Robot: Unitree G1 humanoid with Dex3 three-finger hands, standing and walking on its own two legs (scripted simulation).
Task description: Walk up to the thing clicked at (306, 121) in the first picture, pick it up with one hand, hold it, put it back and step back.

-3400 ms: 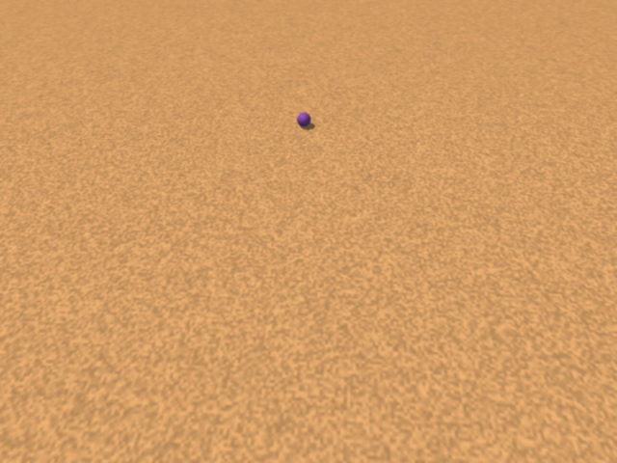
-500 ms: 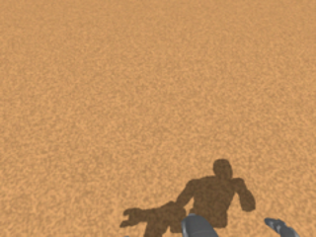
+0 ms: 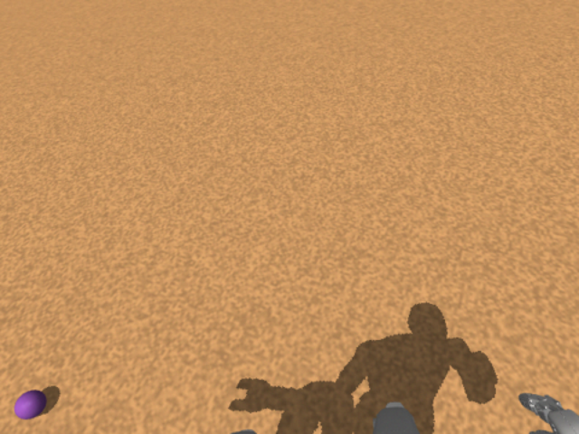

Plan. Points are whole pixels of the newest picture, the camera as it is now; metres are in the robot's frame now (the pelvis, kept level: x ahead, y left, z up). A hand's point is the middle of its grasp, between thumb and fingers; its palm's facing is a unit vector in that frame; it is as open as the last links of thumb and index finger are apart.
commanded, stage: walk up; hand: left
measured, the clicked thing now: (30, 404) +0.36 +0.87 -0.67
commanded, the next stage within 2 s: none
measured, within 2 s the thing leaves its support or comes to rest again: neither
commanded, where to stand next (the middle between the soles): -0.08 +0.82 m, yaw -22 degrees
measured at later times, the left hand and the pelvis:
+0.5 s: hand out of the picture +0.10 +0.50 -0.08, palm faces -0.12 -0.80 -0.60, open 7.4 cm; pelvis -0.01 +0.20 +0.01, yaw -5 degrees
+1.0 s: hand out of the picture +0.08 +0.70 -0.10, palm faces -0.24 -0.81 -0.53, open 7.4 cm; pelvis -0.05 +0.43 +0.01, yaw -11 degrees
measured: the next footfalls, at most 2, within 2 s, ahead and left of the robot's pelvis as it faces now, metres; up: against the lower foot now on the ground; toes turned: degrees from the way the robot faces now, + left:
right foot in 0.26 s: +0.12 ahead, +0.01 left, +0.00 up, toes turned -8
left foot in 0.60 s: +0.06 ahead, +0.44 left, +0.00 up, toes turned -6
